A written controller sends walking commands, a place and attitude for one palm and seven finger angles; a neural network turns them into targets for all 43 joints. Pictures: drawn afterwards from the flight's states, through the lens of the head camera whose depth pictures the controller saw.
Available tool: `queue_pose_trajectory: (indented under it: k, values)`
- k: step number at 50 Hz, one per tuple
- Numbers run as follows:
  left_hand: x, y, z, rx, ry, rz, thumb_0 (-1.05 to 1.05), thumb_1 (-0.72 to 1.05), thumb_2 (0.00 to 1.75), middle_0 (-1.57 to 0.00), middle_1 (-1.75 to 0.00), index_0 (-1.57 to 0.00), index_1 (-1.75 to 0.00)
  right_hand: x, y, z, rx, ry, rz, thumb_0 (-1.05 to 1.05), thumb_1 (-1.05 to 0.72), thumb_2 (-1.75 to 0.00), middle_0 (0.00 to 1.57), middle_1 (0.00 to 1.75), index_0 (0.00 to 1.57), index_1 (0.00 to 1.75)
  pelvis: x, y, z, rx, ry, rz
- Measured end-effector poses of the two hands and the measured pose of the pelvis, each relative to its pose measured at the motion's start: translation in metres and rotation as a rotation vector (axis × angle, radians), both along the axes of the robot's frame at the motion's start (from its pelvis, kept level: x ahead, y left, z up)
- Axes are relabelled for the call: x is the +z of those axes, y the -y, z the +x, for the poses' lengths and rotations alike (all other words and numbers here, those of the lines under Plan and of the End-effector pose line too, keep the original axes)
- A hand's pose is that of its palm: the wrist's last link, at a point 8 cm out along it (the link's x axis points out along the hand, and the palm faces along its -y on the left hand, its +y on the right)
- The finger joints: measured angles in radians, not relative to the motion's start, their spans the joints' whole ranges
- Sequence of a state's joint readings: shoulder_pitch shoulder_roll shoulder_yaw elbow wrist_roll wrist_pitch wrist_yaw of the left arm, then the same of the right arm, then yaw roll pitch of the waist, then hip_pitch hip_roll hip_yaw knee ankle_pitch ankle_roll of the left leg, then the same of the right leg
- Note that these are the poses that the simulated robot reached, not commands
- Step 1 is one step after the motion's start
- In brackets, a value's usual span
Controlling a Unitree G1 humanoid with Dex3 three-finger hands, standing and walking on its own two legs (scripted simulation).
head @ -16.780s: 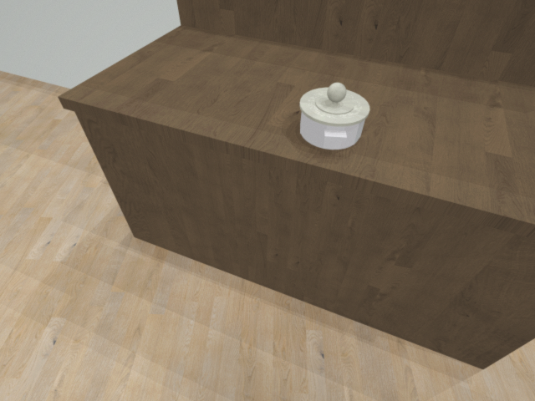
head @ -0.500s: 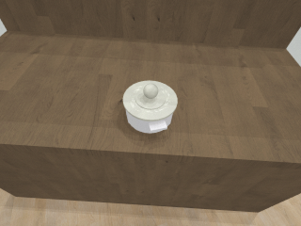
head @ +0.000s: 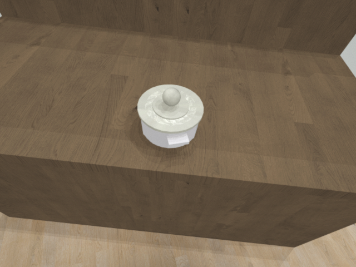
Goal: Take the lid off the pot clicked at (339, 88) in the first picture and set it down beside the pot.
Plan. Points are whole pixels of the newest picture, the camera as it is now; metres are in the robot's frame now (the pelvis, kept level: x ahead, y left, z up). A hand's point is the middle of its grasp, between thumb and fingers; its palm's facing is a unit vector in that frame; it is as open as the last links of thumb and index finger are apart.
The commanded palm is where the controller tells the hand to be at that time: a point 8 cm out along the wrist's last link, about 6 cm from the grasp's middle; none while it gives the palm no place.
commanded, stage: shuffle to correct the standing spot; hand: left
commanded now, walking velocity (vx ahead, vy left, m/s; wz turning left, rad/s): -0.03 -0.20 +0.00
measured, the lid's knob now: (171, 96) +0.49 +0.06 +0.10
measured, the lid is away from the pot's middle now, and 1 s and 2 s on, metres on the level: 0.00 0.00 0.00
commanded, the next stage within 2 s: come to a stop and stand still in 0.30 s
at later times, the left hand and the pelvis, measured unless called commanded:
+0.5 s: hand out of the picture +0.06 +0.11 -0.17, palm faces -0.05 -0.97 -0.25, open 7.4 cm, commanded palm none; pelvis -0.01 -0.08 -0.01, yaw +0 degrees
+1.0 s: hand out of the picture +0.01 +0.10 -0.17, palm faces -0.02 -0.97 -0.23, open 7.3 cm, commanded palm none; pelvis -0.02 -0.09 +0.00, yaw -1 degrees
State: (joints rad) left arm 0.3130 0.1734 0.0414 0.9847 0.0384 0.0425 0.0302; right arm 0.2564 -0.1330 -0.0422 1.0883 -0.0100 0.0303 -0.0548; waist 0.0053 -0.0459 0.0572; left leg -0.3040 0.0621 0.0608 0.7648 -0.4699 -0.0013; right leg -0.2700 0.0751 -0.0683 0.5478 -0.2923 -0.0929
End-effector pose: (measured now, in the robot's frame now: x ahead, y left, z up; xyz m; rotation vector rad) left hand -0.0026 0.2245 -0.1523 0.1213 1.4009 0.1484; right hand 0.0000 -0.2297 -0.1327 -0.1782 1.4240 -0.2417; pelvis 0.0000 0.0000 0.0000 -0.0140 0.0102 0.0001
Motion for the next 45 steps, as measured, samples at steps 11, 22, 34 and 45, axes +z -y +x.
queue_pose_trajectory:
  k: [11,22,34,45]
  values:
    - [-0.002,0.010,0.018,-0.016,0.023,-0.032,0.00,0.91,0.89,-0.20,-0.30,-0.20,-0.30,0.016,0.004,0.005,0.026,0.048,-0.021,0.01,-0.92,-0.90,0.20,0.30,0.20,0.29,0.007,0.012,-0.002,-0.011,-0.007,-0.024]
    - [0.008,0.044,0.058,-0.093,0.102,0.061,0.00,0.91,0.90,-0.20,-0.30,-0.20,-0.30,-0.008,0.072,-0.014,-0.033,0.009,0.026,0.01,-0.92,-0.90,0.20,0.30,0.20,0.30,-0.005,0.070,-0.010,-0.027,-0.021,-0.002]
    - [0.008,0.101,0.050,-0.093,0.123,0.023,0.00,0.93,0.89,-0.20,-0.30,-0.20,-0.30,0.001,0.111,0.011,-0.019,0.085,0.014,0.01,-0.91,-0.90,0.19,0.30,0.20,0.29,0.001,0.102,-0.002,-0.031,0.022,-0.007]
    - [0.011,0.092,0.024,-0.060,0.095,0.028,0.00,0.92,0.89,-0.20,-0.30,-0.20,-0.30,0.006,0.096,0.021,0.037,0.119,0.030,0.01,-0.94,-0.90,0.20,0.30,0.20,0.29,0.006,0.095,-0.015,-0.036,0.027,0.006]
